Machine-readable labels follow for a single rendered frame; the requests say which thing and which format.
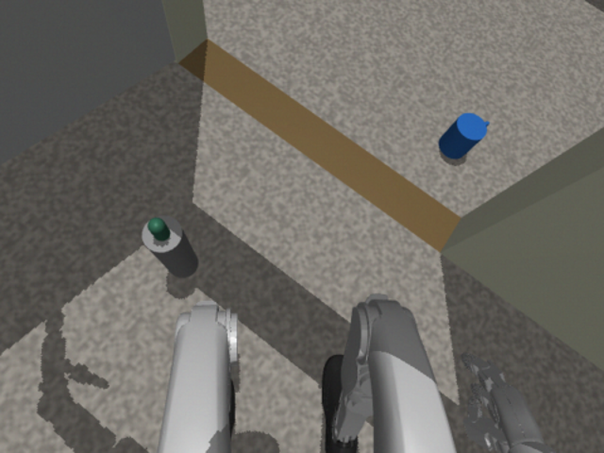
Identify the right robot hand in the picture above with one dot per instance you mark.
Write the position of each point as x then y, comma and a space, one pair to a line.
506, 406

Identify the right robot foot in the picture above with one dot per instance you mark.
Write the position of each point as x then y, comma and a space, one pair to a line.
331, 392

